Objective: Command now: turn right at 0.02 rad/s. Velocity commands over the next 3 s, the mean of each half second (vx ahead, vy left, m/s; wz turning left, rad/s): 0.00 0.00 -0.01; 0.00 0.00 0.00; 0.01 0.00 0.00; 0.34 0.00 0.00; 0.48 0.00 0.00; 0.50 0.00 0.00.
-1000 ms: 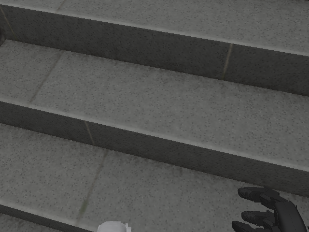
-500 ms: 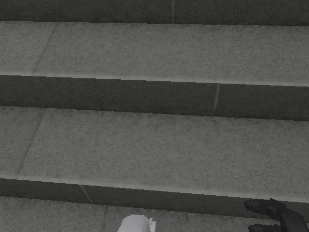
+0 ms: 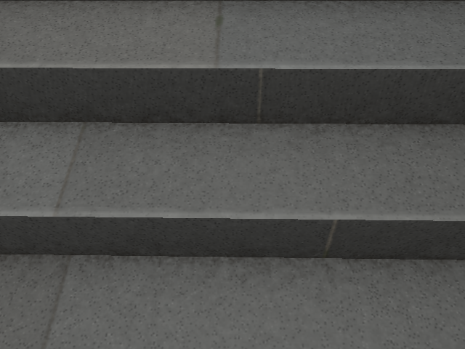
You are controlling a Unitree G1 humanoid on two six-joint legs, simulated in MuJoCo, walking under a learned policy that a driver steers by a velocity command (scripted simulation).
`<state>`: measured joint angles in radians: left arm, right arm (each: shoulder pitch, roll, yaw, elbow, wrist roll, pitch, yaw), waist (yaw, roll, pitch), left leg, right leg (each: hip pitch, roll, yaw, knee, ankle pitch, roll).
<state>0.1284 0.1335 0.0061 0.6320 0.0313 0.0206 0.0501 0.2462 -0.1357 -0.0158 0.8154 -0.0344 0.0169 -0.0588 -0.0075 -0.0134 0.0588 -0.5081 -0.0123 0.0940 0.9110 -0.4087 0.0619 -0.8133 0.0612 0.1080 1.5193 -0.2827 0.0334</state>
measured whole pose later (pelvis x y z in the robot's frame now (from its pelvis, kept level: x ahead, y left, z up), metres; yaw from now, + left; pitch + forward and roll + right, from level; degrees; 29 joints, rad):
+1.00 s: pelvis +0.11 -0.01 +0.06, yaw +0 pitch +0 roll -1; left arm 0.33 0.14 0.01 0.97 0.01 0.00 0.06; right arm 0.39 -0.15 0.01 0.97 -0.01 -0.02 -0.06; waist -0.01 0.02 -0.02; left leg -0.09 0.02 0.04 0.40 -0.31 0.01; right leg -0.17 0.03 -0.03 0.40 -0.23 -0.03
